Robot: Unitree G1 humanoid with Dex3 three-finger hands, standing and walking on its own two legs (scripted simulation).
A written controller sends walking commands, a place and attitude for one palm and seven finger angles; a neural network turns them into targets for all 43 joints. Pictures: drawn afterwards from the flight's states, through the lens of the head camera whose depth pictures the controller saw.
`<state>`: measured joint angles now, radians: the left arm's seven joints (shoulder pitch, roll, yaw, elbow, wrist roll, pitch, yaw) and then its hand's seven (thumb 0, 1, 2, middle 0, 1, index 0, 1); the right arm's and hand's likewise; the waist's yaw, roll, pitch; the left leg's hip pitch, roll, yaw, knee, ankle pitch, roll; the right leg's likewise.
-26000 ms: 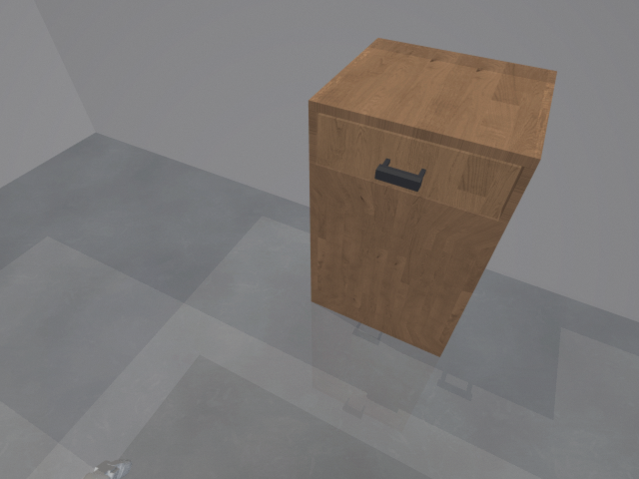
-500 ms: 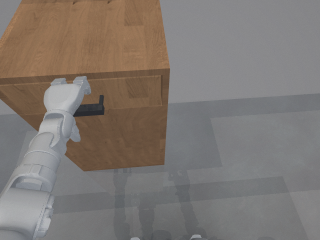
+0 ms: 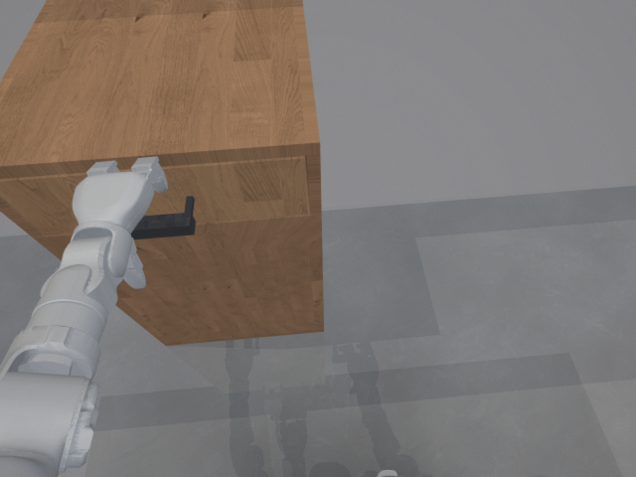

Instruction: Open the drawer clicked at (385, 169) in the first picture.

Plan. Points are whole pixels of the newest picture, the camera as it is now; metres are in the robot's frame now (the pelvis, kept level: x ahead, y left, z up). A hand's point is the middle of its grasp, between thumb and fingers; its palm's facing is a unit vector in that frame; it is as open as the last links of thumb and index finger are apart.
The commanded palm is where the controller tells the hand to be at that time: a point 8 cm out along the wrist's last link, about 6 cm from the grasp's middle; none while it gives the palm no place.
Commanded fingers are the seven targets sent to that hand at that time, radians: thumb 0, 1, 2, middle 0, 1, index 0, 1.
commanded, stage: re-aim the fingers above the handle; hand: left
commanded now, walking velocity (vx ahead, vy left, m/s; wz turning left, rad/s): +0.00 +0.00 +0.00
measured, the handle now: (161, 215) +0.49 +0.25 -0.02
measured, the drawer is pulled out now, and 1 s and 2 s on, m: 0.00 0.00 0.00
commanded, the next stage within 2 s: lower the fingers behind the handle in 1.78 s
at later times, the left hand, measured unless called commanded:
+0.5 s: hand (128, 223) +0.44 +0.26 +0.03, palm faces -0.06 +0.00 -1.00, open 13.8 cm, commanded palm +0.42 +0.26 +0.09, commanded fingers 0.00 -0.50 0.30 -0.30 -1.20 -0.30 -1.20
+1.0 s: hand (151, 218) +0.45 +0.23 +0.03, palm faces -0.04 -0.01 -1.00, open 13.7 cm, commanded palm +0.42 +0.24 +0.09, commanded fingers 0.00 -0.50 0.30 -0.30 -1.20 -0.30 -1.20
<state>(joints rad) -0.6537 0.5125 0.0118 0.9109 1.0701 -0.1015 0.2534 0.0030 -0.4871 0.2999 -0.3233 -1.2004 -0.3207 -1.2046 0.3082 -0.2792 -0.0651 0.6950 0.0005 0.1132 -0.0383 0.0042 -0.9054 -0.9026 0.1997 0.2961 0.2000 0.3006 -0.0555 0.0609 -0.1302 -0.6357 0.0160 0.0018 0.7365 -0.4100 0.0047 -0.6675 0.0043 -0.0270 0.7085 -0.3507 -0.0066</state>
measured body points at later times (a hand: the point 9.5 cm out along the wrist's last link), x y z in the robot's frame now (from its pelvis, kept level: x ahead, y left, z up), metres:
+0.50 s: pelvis -0.01 +0.01 +0.00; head +0.07 -0.01 +0.44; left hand +0.43 +0.26 +0.09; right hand +0.02 -0.27 -0.13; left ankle -0.04 +0.12 -0.71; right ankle -0.02 -0.12 -0.71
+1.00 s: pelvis -0.01 +0.01 +0.00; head +0.07 +0.00 +0.44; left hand +0.44 +0.23 +0.09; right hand +0.03 -0.25 -0.14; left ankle -0.04 +0.12 -0.71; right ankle -0.02 -0.12 -0.71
